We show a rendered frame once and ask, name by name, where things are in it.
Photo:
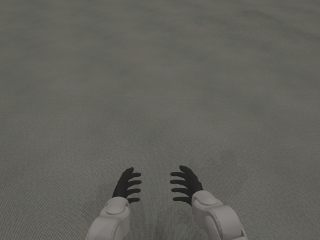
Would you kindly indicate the robot left hand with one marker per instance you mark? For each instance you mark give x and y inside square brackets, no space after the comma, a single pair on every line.
[123,184]

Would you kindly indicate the robot right hand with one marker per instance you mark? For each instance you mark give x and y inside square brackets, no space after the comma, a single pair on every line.
[191,182]

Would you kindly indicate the robot right forearm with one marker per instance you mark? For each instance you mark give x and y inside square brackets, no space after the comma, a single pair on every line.
[219,221]

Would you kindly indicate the robot left forearm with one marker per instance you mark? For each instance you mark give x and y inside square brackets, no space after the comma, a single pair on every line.
[113,222]

